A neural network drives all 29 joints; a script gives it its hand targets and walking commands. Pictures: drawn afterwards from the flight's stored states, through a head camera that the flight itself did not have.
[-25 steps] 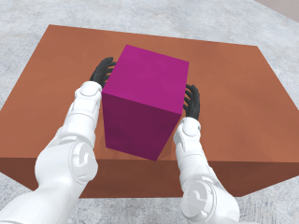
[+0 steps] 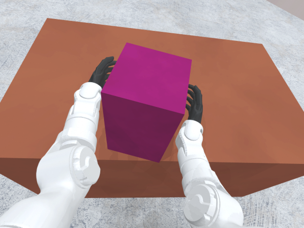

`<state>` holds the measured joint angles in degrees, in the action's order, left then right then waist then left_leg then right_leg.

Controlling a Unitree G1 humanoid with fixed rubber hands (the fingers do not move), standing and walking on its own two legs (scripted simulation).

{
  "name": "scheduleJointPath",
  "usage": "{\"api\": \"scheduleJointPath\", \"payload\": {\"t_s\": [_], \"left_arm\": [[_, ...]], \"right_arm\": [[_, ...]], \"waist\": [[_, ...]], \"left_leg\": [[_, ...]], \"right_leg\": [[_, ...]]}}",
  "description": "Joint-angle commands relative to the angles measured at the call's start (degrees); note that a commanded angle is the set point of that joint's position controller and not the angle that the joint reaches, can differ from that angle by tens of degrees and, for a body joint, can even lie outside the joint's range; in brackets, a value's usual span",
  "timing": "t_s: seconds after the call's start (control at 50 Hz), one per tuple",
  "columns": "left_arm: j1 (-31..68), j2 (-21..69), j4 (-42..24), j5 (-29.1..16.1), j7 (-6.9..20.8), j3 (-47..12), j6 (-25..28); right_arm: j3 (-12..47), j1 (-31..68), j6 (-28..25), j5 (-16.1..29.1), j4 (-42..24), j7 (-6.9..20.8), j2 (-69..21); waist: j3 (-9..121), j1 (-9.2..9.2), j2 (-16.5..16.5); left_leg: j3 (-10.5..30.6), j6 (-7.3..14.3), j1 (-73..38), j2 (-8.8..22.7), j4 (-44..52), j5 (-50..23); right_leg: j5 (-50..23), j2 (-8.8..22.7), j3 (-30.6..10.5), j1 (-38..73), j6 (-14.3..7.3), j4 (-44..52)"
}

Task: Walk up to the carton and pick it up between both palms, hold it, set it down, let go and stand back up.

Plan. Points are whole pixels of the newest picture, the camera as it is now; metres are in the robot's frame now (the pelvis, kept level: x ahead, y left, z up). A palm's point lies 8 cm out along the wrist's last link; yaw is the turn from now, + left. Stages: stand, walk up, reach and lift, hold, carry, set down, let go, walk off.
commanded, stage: set down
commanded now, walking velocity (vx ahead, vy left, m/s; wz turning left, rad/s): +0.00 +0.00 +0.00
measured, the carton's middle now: (144, 109) +0.43 -0.02 +0.02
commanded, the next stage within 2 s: none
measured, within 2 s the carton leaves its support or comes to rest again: rests again in 0.38 s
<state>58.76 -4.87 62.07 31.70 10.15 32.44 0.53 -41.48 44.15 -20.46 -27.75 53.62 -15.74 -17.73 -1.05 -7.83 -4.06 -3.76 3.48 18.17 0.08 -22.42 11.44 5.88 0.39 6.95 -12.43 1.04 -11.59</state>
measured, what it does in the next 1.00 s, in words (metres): stands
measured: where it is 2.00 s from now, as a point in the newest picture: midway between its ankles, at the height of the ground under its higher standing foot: outside the picture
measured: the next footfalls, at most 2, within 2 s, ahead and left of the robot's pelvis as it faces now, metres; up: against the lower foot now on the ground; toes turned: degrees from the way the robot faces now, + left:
none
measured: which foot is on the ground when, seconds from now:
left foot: down 0.00-1.00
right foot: down 0.00-1.00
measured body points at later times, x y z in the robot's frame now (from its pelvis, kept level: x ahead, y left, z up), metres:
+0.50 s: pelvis +0.00 +0.00 +0.00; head +0.09 +0.04 +0.43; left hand +0.49 +0.10 +0.05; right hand +0.38 -0.16 +0.02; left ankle -0.01 +0.07 -0.75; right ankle -0.01 -0.13 -0.75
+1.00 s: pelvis -0.03 +0.02 -0.02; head +0.02 +0.08 +0.42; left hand +0.48 +0.15 +0.09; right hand +0.37 -0.20 +0.07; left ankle -0.01 +0.08 -0.75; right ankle -0.01 -0.13 -0.75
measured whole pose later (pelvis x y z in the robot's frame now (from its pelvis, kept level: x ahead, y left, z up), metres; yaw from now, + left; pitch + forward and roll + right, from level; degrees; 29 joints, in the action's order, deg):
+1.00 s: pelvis -0.03 +0.02 -0.02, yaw -2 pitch +15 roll -5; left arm 67.2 -22.2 87.8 -11.2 2.5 -7.2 8.1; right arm -13.0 54.7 -9.3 9.1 74.0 -16.8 0.8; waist 10.5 -13.0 -0.5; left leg -2.1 3.2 37.1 0.5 -36.4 15.0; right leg 8.1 -0.1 4.4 -31.4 1.9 -24.5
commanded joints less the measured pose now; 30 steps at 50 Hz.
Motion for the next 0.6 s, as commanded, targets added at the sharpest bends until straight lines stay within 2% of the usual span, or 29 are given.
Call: {"api": "scheduleJointPath", "payload": {"t_s": [0.0,0.1,0.2,0.28,0.34,0.38,0.42,0.48,0.54,0.58], "left_arm": [[15.6,27.1,5.5,1.8,5.4,-9.0,0.3],[14.9,26.2,5.4,2.5,4.9,-8.9,0.0],[14.6,23.7,5.3,2.6,4.3,-8.7,0.2],[14.1,14.9,5.1,0.6,2.4,-8.3,0.9],[14.8,4.8,2.8,-4.0,-1.2,-10.5,1.6],[16.5,-3.0,3.6,-10.8,-4.4,-15.2,2.5],[20.4,-6.0,4.1,-18.5,-7.0,-20.6,3.9],[24.7,-8.6,5.0,-25.6,-8.6,-23.9,7.5],[25.0,-12.1,5.8,-28.8,-9.5,-24.8,11.3],[25.3,-14.4,6.6,-29.9,-9.6,-25.2,12.6]], "right_arm": [[15.0,18.8,-1.0,-3.5,7.2,6.4,-21.9],[13.3,17.1,-1.3,-4.0,7.7,6.2,-19.8],[11.6,15.4,-0.9,-4.4,8.4,6.0,-17.4],[10.3,13.0,-0.4,-2.7,9.3,4.6,-9.8],[9.6,11.8,0.1,0.8,9.5,1.9,-0.8],[12.5,12.9,0.1,6.6,10.2,-0.5,5.9],[17.1,17.3,-0.1,12.9,8.6,-2.3,7.1],[20.1,22.7,-1.5,16.6,3.1,-3.8,7.9],[22.2,23.3,-2.3,18.6,-1.5,-4.1,10.4],[22.8,22.9,-2.2,20.1,-2.0,-4.0,12.6]], "waist": [[21.0,-1.32,8.4],[20.5,-0.92,10.2],[19.8,-1.14,10.5],[19.2,-1.70,10.1],[19.4,-2.70,10.2],[23.9,-3.51,10.9],[32.0,-3.70,11.3],[47.1,-3.05,10.9],[58.5,-1.88,11.2],[61.7,-1.96,12.1]], "left_leg": [[-0.1,-5.3,-9.7,0.8,0.9,-18.0],[0.1,-5.8,-11.5,1.3,0.8,-16.9],[0.0,-6.0,-11.5,1.4,0.7,-16.0],[-0.1,-5.8,-11.5,1.4,0.7,-15.2],[0.0,-5.7,-11.3,1.6,0.6,-13.7],[0.4,-5.7,-10.1,1.8,-1.0,-14.1],[0.9,-5.9,-7.8,1.8,-4.0,-16.7],[1.1,-5.6,-2.5,1.2,-8.8,-21.2],[1.4,-5.8,1.1,0.6,-12.2,-27.1],[1.6,-6.4,0.9,0.6,-13.4,-30.4]], "right_leg": [[-14.7,-2.6,1.6,6.2,0.2,-2.9],[-9.4,-3.0,2.5,1.5,-0.4,-2.2],[-8.1,-3.0,2.7,0.1,-0.2,-2.6],[-8.1,-2.9,2.0,-0.1,0.0,-3.0],[-8.0,-3.0,1.4,-1.6,0.3,-3.5],[-10.6,-3.2,0.2,-3.0,0.1,-4.8],[-15.6,-3.2,-0.9,-4.3,-0.3,-6.9],[-26.5,-2.7,-2.3,-1.4,0.0,-12.1],[-36.0,-2.5,-3.5,4.1,0.2,-16.7],[-38.5,-2.7,-3.6,4.7,0.2,-17.9]]}}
